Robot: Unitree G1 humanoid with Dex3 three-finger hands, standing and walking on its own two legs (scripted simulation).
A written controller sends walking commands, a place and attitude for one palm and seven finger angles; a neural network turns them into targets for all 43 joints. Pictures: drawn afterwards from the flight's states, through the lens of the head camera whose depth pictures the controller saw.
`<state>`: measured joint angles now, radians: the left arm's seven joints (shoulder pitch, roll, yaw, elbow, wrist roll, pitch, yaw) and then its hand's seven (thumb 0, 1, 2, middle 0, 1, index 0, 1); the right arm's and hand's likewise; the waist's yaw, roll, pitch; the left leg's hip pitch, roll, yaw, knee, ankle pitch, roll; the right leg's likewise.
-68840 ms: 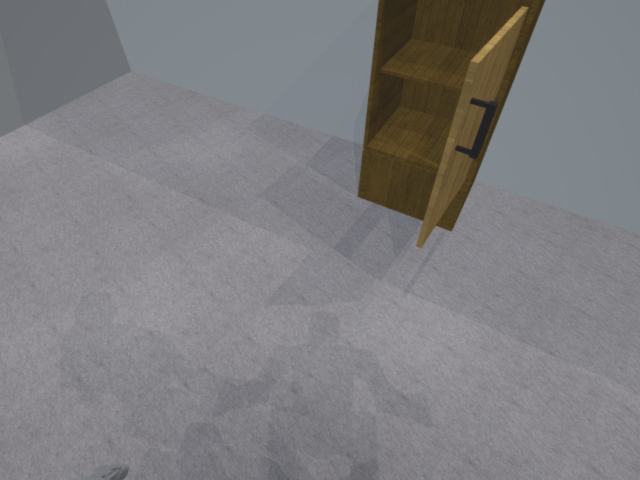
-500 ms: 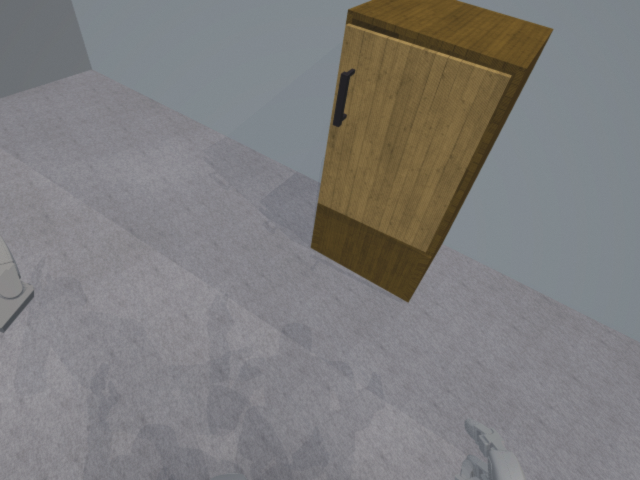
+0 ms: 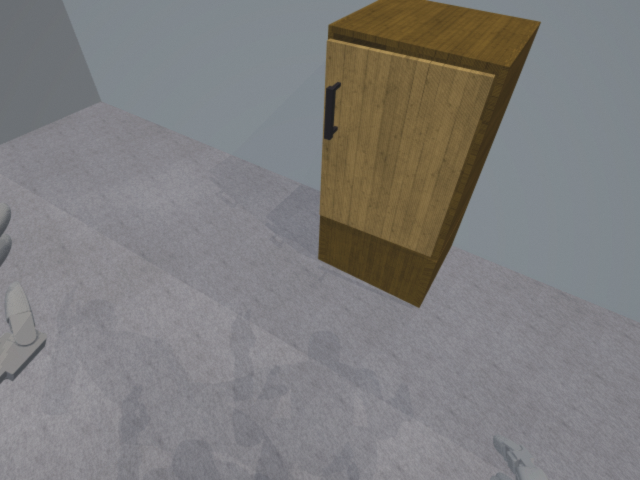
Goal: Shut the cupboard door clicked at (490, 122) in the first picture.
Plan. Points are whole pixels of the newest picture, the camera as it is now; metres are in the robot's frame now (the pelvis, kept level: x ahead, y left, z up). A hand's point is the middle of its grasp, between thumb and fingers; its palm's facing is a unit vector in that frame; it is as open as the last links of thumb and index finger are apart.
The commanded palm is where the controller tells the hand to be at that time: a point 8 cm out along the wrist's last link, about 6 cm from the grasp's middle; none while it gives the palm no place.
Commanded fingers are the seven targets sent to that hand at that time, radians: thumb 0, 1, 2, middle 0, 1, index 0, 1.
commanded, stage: stop stepping back and stand still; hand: left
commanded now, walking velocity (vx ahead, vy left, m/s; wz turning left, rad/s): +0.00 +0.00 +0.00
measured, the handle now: (332, 111) +1.04 -0.01 -0.03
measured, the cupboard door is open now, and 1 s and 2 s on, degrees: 3 3 3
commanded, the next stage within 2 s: let the arm hang, fingers relaxed in 0.26 s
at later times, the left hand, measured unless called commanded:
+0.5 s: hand (106, 411) +0.21 +0.27 -0.01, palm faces +0.12 -0.88 -0.45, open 7.4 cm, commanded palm none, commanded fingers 0.00 0.90 0.90 -0.20 -0.30 -0.20 -0.30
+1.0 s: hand out of the picture -0.10 +0.22 -0.16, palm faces +0.04 -0.98 -0.21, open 7.3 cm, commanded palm none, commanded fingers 0.00 0.90 0.90 -0.20 -0.30 -0.20 -0.30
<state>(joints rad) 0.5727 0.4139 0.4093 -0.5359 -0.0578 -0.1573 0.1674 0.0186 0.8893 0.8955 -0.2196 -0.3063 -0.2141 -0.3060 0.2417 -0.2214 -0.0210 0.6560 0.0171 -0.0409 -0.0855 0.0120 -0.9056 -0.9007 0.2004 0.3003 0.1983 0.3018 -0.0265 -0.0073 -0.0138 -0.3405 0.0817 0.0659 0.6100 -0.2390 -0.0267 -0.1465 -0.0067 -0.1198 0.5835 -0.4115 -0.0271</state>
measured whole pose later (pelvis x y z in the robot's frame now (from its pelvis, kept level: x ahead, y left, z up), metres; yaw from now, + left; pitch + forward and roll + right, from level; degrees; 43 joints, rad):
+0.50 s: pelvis +0.00 +0.02 +0.00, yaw +1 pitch +1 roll +0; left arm 0.27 0.35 0.10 0.24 0.01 0.00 0.02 0.01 0.90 0.90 -0.20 -0.30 -0.20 -0.30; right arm 0.14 -0.30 0.01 0.75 0.00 -0.01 0.01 0.01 -0.90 -0.90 0.20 0.30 0.20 0.30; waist 0.01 0.09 -0.03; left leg -0.40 0.05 0.07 0.63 -0.24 0.01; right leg -0.21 -0.05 -0.12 0.61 -0.41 0.00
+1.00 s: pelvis -0.01 +0.04 +0.01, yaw +0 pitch -2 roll -1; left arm 0.40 0.17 0.01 1.18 0.01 0.03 0.02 0.01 0.93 0.90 -0.20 -0.30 -0.20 -0.30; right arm 0.31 -0.15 -0.01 1.12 -0.01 0.04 -0.03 0.01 -0.91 -0.90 0.20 0.30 0.20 0.30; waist 0.00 0.01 0.06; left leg -0.27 0.03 0.09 0.44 -0.14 0.03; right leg -0.08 -0.05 -0.11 0.42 -0.30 0.02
